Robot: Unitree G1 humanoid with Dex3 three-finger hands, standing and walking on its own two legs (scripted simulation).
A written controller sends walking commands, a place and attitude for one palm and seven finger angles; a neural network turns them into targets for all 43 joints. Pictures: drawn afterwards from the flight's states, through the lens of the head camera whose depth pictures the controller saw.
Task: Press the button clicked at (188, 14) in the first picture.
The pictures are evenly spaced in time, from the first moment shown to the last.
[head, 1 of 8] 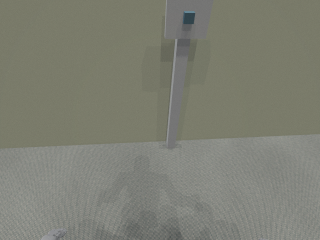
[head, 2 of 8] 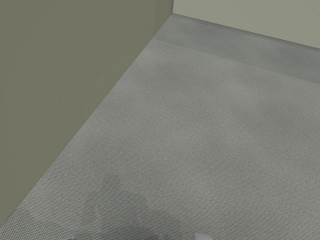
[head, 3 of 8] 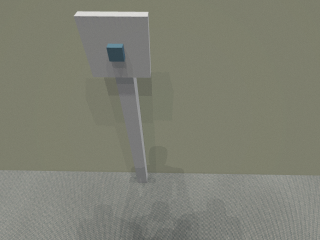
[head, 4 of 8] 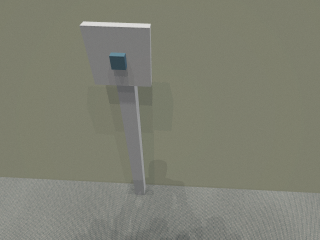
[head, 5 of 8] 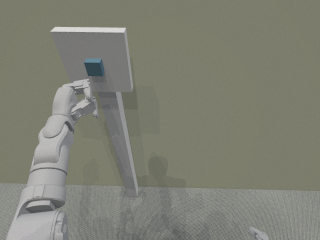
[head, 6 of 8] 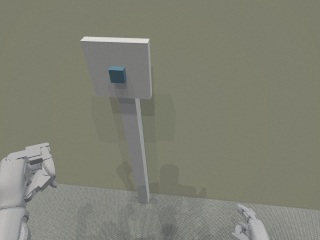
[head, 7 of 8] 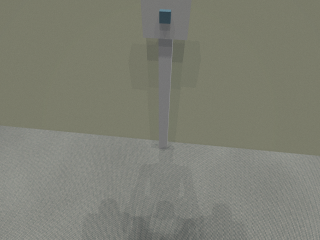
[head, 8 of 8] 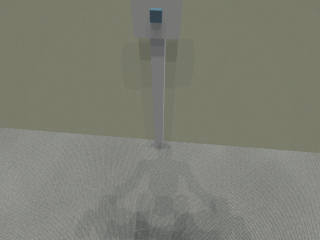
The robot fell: no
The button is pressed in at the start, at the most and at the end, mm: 0 7 0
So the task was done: no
